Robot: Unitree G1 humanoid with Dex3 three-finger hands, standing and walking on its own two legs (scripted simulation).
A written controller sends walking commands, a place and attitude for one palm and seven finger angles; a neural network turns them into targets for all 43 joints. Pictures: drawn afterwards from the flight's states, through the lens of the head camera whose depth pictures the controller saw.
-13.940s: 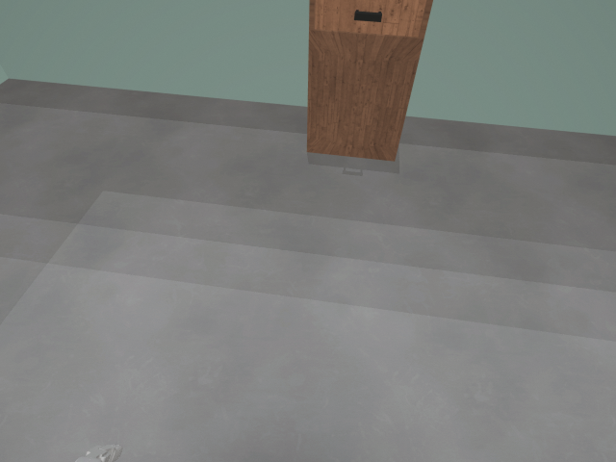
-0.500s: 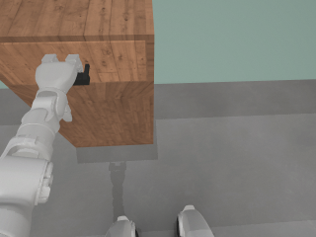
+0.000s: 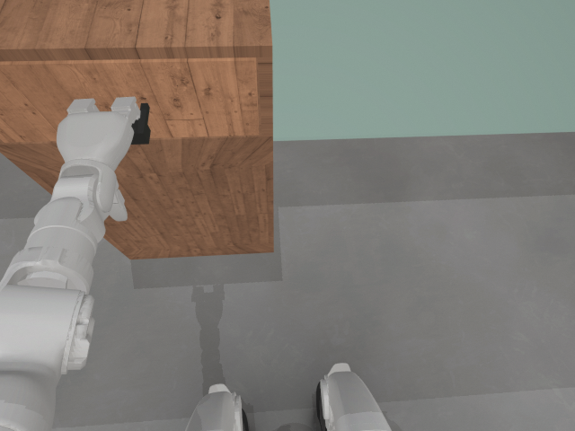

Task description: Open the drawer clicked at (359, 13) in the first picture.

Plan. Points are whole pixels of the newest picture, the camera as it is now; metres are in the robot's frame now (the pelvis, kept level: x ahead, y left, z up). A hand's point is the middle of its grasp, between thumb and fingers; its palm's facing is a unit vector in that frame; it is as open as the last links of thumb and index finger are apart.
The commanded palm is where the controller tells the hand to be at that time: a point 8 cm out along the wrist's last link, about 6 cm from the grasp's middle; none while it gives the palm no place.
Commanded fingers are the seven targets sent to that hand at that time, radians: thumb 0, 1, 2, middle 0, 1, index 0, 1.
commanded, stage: close the thumb around the handle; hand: left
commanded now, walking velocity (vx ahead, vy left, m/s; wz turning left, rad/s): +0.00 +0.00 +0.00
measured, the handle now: (112, 121) +0.56 +0.22 +0.02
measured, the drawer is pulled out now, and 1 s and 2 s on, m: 0.00 0.00 0.11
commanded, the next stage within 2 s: pull the drawer open in 0.80 s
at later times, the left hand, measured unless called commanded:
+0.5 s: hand (113, 160) +0.51 +0.22 +0.00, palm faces -0.07 -0.02 -1.00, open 9.4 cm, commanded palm +0.49 +0.22 +0.05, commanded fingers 0.00 0.68 0.80 -0.38 -1.33 -0.38 -1.33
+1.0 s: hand (113, 161) +0.51 +0.22 +0.00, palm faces -0.06 -0.01 -1.00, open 6.1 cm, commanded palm +0.48 +0.22 +0.05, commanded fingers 0.00 0.90 0.90 -0.40 -1.35 -0.40 -1.35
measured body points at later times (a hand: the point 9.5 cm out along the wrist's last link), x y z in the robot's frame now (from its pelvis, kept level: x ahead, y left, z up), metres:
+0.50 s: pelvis +0.01 +0.00 +0.00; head +0.15 +0.00 +0.43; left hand +0.50 +0.22 +0.06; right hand +0.02 -0.28 -0.13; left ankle -0.01 +0.12 -0.66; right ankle +0.04 -0.14 -0.66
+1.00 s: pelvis +0.01 +0.01 +0.00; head +0.15 +0.00 +0.43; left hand +0.50 +0.22 +0.06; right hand +0.01 -0.27 -0.13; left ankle -0.01 +0.12 -0.66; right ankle +0.04 -0.14 -0.66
